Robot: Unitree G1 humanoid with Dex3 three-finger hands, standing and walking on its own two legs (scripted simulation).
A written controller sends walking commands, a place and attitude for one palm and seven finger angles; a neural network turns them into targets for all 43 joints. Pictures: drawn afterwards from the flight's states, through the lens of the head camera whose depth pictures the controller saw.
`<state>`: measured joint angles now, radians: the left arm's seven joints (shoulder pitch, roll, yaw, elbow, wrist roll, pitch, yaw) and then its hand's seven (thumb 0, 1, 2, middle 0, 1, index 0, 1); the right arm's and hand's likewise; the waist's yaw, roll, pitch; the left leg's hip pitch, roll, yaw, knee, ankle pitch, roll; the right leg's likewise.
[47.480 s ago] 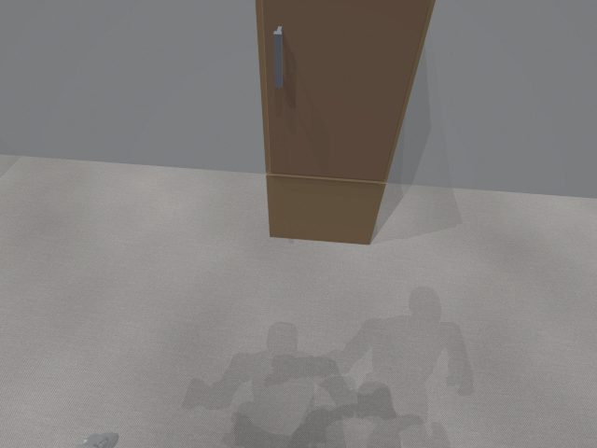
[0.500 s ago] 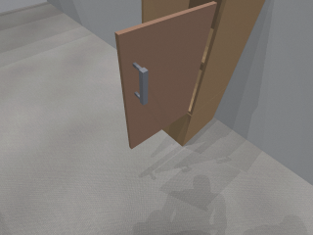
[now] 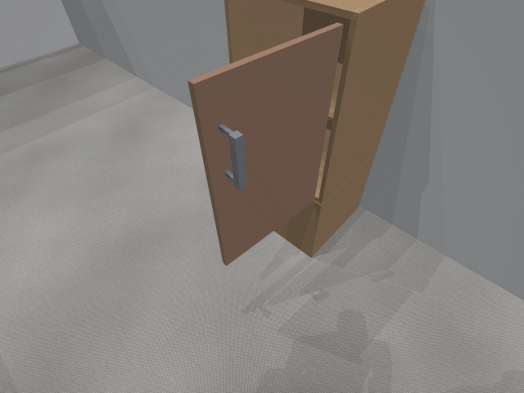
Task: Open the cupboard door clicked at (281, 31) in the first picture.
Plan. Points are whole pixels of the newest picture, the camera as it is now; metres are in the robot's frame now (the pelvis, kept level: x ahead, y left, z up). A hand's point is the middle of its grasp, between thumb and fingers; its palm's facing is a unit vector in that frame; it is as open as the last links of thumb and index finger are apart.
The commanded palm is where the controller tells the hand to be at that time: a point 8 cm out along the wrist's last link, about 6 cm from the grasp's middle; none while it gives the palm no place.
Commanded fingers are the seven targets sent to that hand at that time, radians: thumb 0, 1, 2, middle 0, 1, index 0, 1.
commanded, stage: let the arm hang, fingers relaxed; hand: left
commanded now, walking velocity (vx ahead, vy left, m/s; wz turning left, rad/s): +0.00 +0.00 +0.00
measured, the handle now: (232, 157) +0.55 +0.09 +0.05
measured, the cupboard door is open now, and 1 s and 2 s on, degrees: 84 84 84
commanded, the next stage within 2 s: look to check the result in 0.22 s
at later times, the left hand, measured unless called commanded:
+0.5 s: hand out of the picture -0.04 +0.14 -0.17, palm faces +0.06 -0.98 -0.18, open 7.4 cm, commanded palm none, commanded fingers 0.00 0.90 0.90 -0.20 -0.30 -0.20 -0.30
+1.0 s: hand out of the picture -0.01 +0.13 -0.17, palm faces +0.06 -0.98 -0.18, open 7.4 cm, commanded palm none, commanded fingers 0.00 0.90 0.90 -0.20 -0.30 -0.20 -0.30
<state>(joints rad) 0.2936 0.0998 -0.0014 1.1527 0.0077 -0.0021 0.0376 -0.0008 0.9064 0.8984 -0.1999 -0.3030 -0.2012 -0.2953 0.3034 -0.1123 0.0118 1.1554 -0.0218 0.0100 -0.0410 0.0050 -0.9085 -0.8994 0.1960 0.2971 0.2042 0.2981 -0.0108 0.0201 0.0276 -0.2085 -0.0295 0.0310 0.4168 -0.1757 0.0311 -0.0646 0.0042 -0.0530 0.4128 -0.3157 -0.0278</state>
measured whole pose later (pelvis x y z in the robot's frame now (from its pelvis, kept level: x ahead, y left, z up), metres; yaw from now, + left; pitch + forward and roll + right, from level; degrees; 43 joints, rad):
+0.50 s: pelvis +0.00 -0.01 +0.00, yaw +0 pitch -1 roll +1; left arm 0.34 0.10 0.00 1.17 0.01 -0.01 0.04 0.00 0.90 0.90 -0.20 -0.30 -0.20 -0.30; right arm 0.30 -0.13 0.01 1.15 -0.02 0.01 -0.05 0.00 -0.91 -0.90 0.19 0.30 0.20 0.30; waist 0.00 0.02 0.04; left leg -0.21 -0.02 0.02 0.42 -0.18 0.02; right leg -0.06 0.02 -0.06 0.40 -0.32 -0.04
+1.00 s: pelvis +0.01 -0.03 +0.00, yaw +0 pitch -2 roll +1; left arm 0.32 0.10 0.00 1.15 0.01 -0.01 0.04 0.00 0.90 0.90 -0.20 -0.30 -0.20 -0.30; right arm 0.28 -0.13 0.01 1.15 -0.02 0.01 -0.05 0.00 -0.91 -0.90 0.19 0.30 0.20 0.30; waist 0.00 0.01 0.04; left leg -0.20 0.00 0.01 0.42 -0.20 -0.01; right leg -0.04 0.04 -0.07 0.39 -0.32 -0.06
